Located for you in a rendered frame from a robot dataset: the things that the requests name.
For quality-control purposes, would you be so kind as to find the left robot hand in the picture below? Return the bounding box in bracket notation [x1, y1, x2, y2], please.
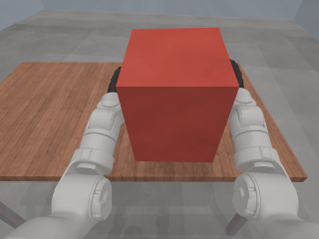
[107, 66, 122, 93]

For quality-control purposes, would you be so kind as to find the table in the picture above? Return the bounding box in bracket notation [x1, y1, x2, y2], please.
[0, 62, 308, 236]

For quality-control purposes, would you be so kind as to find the right robot upper arm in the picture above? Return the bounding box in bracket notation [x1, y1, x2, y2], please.
[232, 172, 319, 239]

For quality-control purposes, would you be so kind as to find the right robot hand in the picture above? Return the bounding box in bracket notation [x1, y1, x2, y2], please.
[229, 59, 244, 89]

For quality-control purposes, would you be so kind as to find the robot right forearm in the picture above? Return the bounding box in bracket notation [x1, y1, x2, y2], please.
[228, 88, 299, 211]

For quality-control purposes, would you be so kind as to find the carton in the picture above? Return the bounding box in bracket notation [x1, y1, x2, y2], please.
[116, 28, 239, 163]

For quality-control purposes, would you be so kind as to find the left robot upper arm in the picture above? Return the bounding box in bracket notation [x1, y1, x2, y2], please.
[2, 173, 113, 239]

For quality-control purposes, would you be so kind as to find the robot left forearm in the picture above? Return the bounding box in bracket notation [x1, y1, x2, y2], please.
[51, 92, 125, 210]

